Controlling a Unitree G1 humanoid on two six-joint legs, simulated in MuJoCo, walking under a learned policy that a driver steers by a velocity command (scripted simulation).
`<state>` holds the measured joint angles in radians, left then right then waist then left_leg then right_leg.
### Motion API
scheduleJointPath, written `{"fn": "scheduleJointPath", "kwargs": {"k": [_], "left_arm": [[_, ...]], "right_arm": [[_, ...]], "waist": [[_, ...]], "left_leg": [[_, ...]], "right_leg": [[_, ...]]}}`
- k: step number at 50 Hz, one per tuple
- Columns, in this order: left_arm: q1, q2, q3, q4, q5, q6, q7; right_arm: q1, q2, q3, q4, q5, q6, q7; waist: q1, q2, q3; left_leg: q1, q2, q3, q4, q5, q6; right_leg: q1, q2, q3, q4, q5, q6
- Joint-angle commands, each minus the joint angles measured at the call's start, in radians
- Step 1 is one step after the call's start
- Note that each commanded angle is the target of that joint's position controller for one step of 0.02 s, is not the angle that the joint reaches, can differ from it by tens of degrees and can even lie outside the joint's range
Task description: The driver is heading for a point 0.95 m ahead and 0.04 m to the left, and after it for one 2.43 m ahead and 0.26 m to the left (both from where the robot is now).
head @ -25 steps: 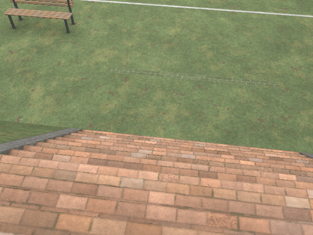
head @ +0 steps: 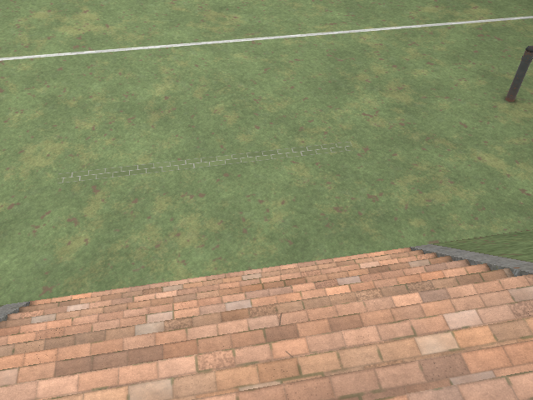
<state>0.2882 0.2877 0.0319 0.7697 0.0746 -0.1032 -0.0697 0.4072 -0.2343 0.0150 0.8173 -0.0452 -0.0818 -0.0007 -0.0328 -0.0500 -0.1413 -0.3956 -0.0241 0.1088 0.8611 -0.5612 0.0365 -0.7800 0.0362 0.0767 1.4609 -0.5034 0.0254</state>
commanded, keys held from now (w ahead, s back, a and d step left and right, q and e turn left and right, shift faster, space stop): e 0.16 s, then no key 0.14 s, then w+q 0.70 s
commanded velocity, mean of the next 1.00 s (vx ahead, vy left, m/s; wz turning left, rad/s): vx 0.34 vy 0.00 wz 0.06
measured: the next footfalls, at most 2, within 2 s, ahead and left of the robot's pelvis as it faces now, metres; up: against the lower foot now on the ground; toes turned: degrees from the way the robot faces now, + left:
right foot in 0.20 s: +0.14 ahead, -0.15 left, -0.01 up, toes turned -10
left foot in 0.46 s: +0.13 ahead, +0.09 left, -0.04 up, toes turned -5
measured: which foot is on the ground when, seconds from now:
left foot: down 0.00-0.36, up 0.38-0.44, down 0.46-0.60, up 0.62-0.86, down 0.88-1.00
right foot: up 0.00-0.18, down 0.20-0.42, up 0.44-0.62, down 0.64-0.90, up 0.92-1.00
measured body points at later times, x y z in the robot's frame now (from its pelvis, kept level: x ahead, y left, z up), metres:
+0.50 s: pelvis +0.16 -0.03 -0.07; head +0.16 -0.02 +0.38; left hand +0.28 +0.17 -0.21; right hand +0.06 -0.26 -0.21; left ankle +0.12 +0.09 -0.71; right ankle +0.23 -0.19 -0.78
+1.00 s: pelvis +0.45 -0.03 -0.43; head +0.43 -0.02 +0.02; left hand +0.42 +0.18 -0.58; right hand +0.42 -0.29 -0.57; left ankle +0.39 +0.04 -1.13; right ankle +0.42 -0.18 -0.93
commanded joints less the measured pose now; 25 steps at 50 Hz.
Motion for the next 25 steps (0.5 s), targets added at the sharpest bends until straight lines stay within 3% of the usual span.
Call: {"fn": "scheduleJointPath", "kwargs": {"k": [1, 2, 3, 4, 5, 6, 7, 8, 9, 10, 11, 12, 13, 14, 15, 16, 17, 18, 19, 20, 21, 22, 23, 24, 25], "left_arm": [[0.018, -0.047, -0.043, -0.051, 0.03, 0.012, -0.004], [0.121, -0.069, -0.056, 0.003, 0.044, 0.012, -0.049], [0.152, -0.054, -0.045, 0.014, 0.022, 0.006, -0.078], [0.153, -0.016, -0.03, 0.007, -0.001, 0.007, -0.088], [0.182, 0.026, -0.008, 0.0, -0.005, 0.004, -0.081], [0.039, 0.071, -0.003, -0.039, 0.012, 0.006, -0.049], [-0.102, 0.068, -0.006, -0.086, 0.029, 0.009, -0.022], [-0.238, 0.03, -0.024, -0.134, 0.024, 0.005, -0.008], [-0.295, -0.026, -0.042, -0.158, 0.017, -0.001, -0.004], [-0.313, -0.044, -0.05, -0.143, 0.029, -0.006, -0.006], [-0.387, -0.016, -0.044, -0.144, 0.016, -0.019, -0.01], [-0.367, -0.013, -0.048, -0.127, -0.012, -0.031, -0.014], [-0.314, -0.042, -0.061, -0.106, -0.043, -0.042, -0.021], [-0.134, -0.035, -0.051, -0.042, -0.06, -0.05, -0.014], [0.004, -0.042, -0.028, 0.038, -0.001, -0.04, -0.01], [0.109, -0.01, -0.002, 0.041, 0.021, -0.022, -0.009], [0.226, 0.018, 0.022, 0.05, 0.022, -0.005, 0.003], [0.35, 0.073, 0.047, 0.103, -0.001, 0.009, 0.027], [0.398, 0.07, 0.064, 0.128, -0.004, 0.026, 0.042], [0.148, 0.013, 0.036, 0.114, -0.118, 0.062, 0.087], [0.08, -0.046, 0.027, 0.095, -0.118, 0.083, 0.104], [-0.043, -0.065, -0.009, 0.01, 0.002, 0.057, 0.046], [-0.286, -0.124, -0.022, -0.061, 0.002, 0.018, 0.049], [-0.265, -0.164, -0.029, -0.086, -0.017, 0.003, 0.056], [-0.466, -0.153, -0.059, -0.155, 0.028, -0.009, 0.009]], "right_arm": [[-0.064, -0.023, 0.001, -0.092, 0.005, -0.018, -0.028], [-0.053, -0.05, -0.004, -0.072, -0.035, -0.019, -0.04], [-0.081, -0.1, -0.011, -0.08, -0.051, -0.024, -0.039], [-0.101, -0.148, -0.02, -0.089, -0.06, -0.028, -0.039], [-0.168, -0.188, -0.028, -0.115, -0.052, -0.034, -0.037], [-0.039, -0.132, -0.02, -0.056, -0.044, -0.039, -0.059], [0.102, -0.093, -0.017, -0.024, -0.014, -0.026, -0.083], [0.248, -0.088, -0.026, 0.014, -0.01, -0.015, -0.107], [0.347, -0.064, -0.023, 0.043, -0.001, -0.007, -0.116], [0.41, -0.036, -0.018, 0.04, 0.015, 0.005, -0.12], [0.516, 0.044, 0.005, 0.073, 0.035, 0.014, -0.101], [0.55, 0.107, 0.033, 0.102, 0.047, 0.024, -0.072], [0.542, 0.142, 0.047, 0.132, 0.049, 0.034, -0.041], [0.387, 0.095, 0.044, 0.086, 0.051, 0.035, -0.02], [0.28, -0.009, 0.015, 0.041, -0.016, 0.004, -0.026], [0.112, -0.116, -0.013, 0.02, -0.026, -0.01, -0.011], [0.018, -0.156, -0.028, 0.008, -0.023, -0.023, 0.008], [-0.029, -0.12, -0.024, 0.018, -0.017, -0.024, 0.023], [-0.092, -0.093, -0.022, 0.019, -0.018, -0.02, 0.03], [-0.014, -0.084, -0.03, -0.021, 0.11, -0.012, -0.017], [-0.043, -0.073, -0.021, -0.007, 0.074, -0.006, -0.024], [-0.006, -0.017, -0.022, 0.035, -0.071, -0.011, 0.001], [0.299, 0.086, -0.004, 0.145, -0.078, -0.018, -0.015], [0.426, 0.053, -0.027, 0.205, -0.081, -0.02, -0.031], [0.521, 0.146, -0.015, 0.265, -0.023, -0.028, -0.009]], "waist": [[0.037, 0.134, 0.077], [0.065, 0.129, 0.088], [0.092, 0.079, 0.111], [0.096, 0.072, 0.096], [0.128, 0.105, 0.077], [0.023, 0.166, 0.137], [-0.087, 0.199, 0.149], [-0.182, 0.168, 0.135], [-0.219, 0.146, 0.126], [-0.251, 0.159, 0.092], [-0.291, 0.145, 0.087], [-0.263, 0.098, 0.115], [-0.211, 0.066, 0.165], [-0.081, 0.049, 0.141], [-0.016, 0.078, 0.203], [0.094, 0.073, 0.165], [0.196, 0.008, 0.141], [0.257, -0.075, 0.078], [0.292, -0.043, 0.114], [0.164, -0.152, 0.041], [0.187, -0.131, 0.116], [0.066, 0.182, 0.312], [-0.12, 0.207, 0.263], [-0.129, 0.279, 0.191], [-0.22, 0.246, 0.311]], "left_leg": [[-0.022, 0.228, -0.229, -0.269, 0.973, 0.209], [-0.168, 0.195, -0.159, -0.205, 0.939, 0.169], [-0.283, 0.181, -0.11, -0.171, 0.928, 0.15], [-0.278, 0.181, -0.084, -0.137, 0.952, 0.127], [-0.281, 0.184, -0.062, -0.096, 1.042, 0.097], [0.012, 0.307, -0.227, -0.045, 0.834, 0.085], [0.359, 0.37, -0.303, 0.013, 0.82, 0.098], [0.608, 0.391, -0.359, 0.049, 0.816, 0.104], [0.678, 0.391, -0.384, 0.084, 0.812, 0.101], [0.723, 0.326, -0.346, 0.157, 0.655, 0.104], [0.614, 0.256, -0.322, 0.165, 0.628, 0.091], [0.495, 0.185, -0.258, 0.172, 0.603, 0.036], [0.251, 0.136, -0.212, 0.142, 0.581, -0.021], [-0.023, 0.126, -0.164, 0.194, 0.524, -0.037], [-0.344, 0.074, -0.054, 0.118, 0.461, -0.039], [-0.523, 0.075, -0.006, 0.203, 0.408, -0.066], [-0.558, 0.076, -0.002, 0.385, 0.193, -0.071], [-0.554, 0.038, -0.007, 0.609, -0.064, -0.101], [-0.54, 0.074, -0.113, 0.733, -0.236, -0.047], [-0.711, 0.099, -0.151, 0.546, -0.229, -0.066], [-0.536, 0.149, -0.198, 0.418, -0.28, -0.064], [-0.289, 0.176, -0.241, 0.395, -0.101, 0.041], [-0.155, 0.213, -0.338, 0.037, 0.079, 0.094], [0.134, 0.184, -0.284, -0.235, 0.271, 0.121], [-0.11, 0.199, -0.406, -0.467, 0.325, 0.159]], "right_leg": [[-0.05, -0.098, -0.084, -0.103, 0.146, 0.069], [0.146, -0.085, -0.082, -0.064, 0.345, 0.044], [0.235, -0.051, -0.115, -0.065, 0.409, 0.03], [0.282, -0.032, -0.144, -0.088, 0.423, 0.021], [0.376, -0.003, -0.175, -0.12, 0.373, 0.013], [0.03, -0.11, 0.011, -0.216, 0.486, 0.025], [-0.328, -0.125, 0.023, -0.317, 0.396, 0.022], [-0.557, -0.154, 0.032, -0.4, 0.379, 0.027], [-0.624, -0.175, 0.031, -0.517, 0.384, 0.032], [-0.65, -0.188, -0.022, -0.699, 0.586, 0.023], [-0.532, -0.165, -0.079, -0.758, 0.545, -0.01], [-0.401, -0.152, -0.077, -0.797, 0.52, -0.03], [-0.138, -0.143, -0.066, -0.789, 0.586, -0.041], [0.226, -0.115, -0.07, -0.824, 0.824, -0.055], [0.586, 0.019, -0.257, -0.738, 0.991, -0.004], [0.876, 0.007, -0.194, -0.748, 0.934, -0.038], [1.005, -0.028, -0.133, -0.896, 0.934, -0.074], [1.043, -0.142, 0.032, -1.045, 0.9, -0.151], [0.98, -0.175, 0.06, -1.051, 0.811, -0.193], [1.137, -0.268, 0.115, -0.942, 0.784, -0.181], [0.86, -0.239, 0.114, -0.963, 0.621, -0.187], [0.283, -0.293, 0.21, -1.012, 0.394, -0.216], [0.143, -0.21, 0.08, -0.92, 0.49, -0.194], [0.0, -0.068, -0.145, -0.899, 0.597, -0.142], [0.144, -0.023, -0.248, -0.999, 0.585, -0.082]]}}
Keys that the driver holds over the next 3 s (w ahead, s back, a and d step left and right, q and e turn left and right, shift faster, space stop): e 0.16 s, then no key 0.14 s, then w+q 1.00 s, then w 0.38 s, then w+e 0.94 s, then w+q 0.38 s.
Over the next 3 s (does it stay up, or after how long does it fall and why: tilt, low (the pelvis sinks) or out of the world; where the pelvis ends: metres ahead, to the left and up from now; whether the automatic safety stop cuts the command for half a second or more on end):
stays up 1.31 0.12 -1.31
